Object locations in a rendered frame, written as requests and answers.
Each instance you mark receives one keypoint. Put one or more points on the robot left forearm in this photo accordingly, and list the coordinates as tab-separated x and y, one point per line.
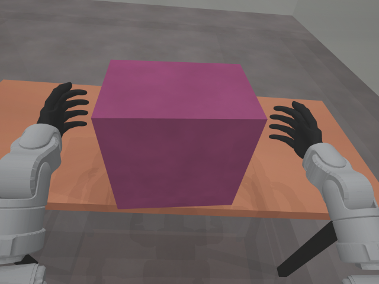
25	175

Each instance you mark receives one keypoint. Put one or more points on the carton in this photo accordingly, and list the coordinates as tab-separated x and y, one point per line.
176	134

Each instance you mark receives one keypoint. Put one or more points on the table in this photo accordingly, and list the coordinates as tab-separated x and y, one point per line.
274	184

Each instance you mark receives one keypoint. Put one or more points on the robot right forearm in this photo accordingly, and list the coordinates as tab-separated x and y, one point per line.
350	202

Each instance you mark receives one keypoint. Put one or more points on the left robot upper arm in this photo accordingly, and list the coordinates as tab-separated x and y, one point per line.
23	274

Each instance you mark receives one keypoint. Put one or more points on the right robot hand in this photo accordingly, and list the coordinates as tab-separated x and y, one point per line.
304	133

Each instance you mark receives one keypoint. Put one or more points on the left robot hand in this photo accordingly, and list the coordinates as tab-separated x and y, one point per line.
54	111

